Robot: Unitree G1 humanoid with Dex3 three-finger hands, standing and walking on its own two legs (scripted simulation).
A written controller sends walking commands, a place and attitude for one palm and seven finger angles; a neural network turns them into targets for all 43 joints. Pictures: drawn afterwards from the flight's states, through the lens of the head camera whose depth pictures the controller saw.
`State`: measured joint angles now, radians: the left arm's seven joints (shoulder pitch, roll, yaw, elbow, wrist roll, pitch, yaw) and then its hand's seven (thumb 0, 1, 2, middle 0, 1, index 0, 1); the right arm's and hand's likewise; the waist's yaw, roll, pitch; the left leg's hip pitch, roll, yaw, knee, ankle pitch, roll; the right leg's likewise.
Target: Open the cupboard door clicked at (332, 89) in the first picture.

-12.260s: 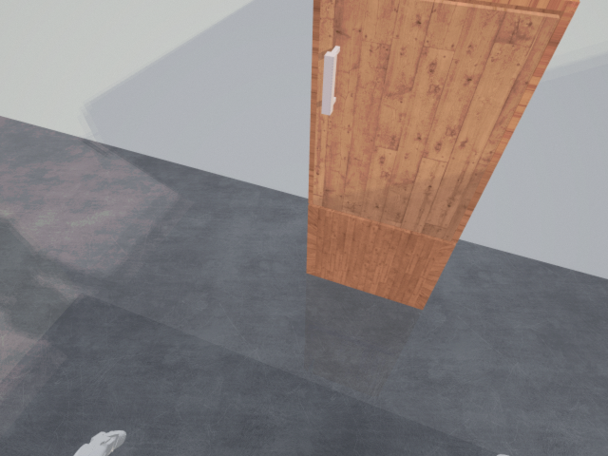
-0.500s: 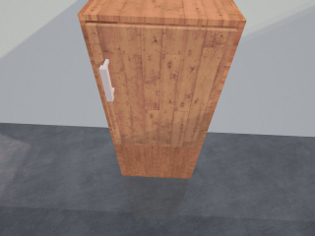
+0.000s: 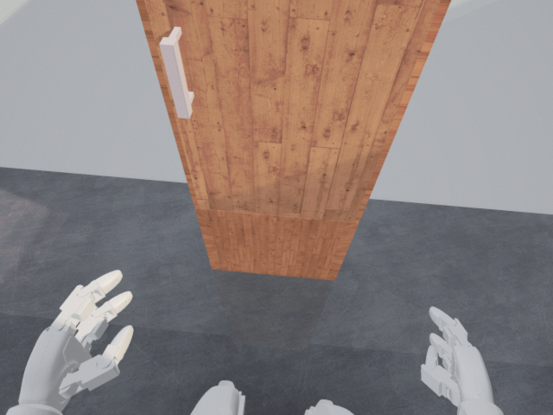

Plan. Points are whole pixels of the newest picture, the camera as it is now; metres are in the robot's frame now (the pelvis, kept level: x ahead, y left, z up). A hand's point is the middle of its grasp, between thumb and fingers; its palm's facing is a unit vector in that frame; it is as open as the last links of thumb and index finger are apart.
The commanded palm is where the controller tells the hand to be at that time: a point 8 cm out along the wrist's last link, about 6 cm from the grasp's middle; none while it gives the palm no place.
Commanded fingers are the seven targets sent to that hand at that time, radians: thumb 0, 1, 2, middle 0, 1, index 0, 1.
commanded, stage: raise the hand with hooked fingers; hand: left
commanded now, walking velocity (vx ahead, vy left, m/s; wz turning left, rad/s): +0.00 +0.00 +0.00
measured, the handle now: (180, 74) +0.60 +0.22 +0.15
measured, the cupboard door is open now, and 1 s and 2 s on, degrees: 0 0 0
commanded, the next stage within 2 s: move the hooked fingers beside the handle in 1.68 s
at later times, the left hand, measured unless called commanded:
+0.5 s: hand (65, 287) +0.24 +0.28 +0.09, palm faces +0.07 -1.00 -0.06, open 11.6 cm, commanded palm +0.21 +0.32 +0.10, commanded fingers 0.00 -0.20 0.43 -0.28 -1.00 -0.28 -1.00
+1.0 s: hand (31, 231) +0.28 +0.31 +0.14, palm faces +0.04 -1.00 -0.04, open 13.9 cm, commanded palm +0.26 +0.36 +0.15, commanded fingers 0.00 -0.50 0.30 -0.30 -1.20 -0.30 -1.20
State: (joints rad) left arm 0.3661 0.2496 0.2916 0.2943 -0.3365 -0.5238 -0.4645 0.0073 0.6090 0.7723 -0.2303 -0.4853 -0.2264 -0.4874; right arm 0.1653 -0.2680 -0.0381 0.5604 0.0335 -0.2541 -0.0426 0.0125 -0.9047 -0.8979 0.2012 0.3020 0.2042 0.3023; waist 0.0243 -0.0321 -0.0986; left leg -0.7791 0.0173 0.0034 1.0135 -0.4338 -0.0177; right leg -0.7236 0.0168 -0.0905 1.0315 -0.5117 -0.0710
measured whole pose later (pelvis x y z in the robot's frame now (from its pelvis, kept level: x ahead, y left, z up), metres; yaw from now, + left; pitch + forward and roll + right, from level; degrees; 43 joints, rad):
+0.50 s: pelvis +0.00 +0.03 +0.02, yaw +0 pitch +9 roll -2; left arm 0.25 0.32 0.35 0.14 -0.36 -0.32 -0.37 0.00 0.03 0.53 -0.27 -0.86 -0.26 -0.86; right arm 0.31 -0.26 0.02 0.59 0.04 -0.23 -0.07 0.02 -0.90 -0.90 0.20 0.30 0.21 0.30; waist 0.00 0.02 -0.08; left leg -0.67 0.01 0.01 0.90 -0.39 0.03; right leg -0.59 0.02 -0.08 0.86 -0.43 -0.03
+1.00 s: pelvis +0.01 +0.05 +0.04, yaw +0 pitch +4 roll -2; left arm 0.02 0.40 0.38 0.23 -0.34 -0.12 -0.44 -0.01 -0.47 0.31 -0.30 -1.18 -0.30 -1.18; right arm 0.25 -0.26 0.07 0.57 0.06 -0.22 -0.10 0.01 -0.90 -0.90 0.20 0.30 0.21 0.30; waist 0.03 0.03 -0.05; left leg -0.48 -0.01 0.01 0.74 -0.33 0.05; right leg -0.39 0.00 -0.08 0.68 -0.36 -0.01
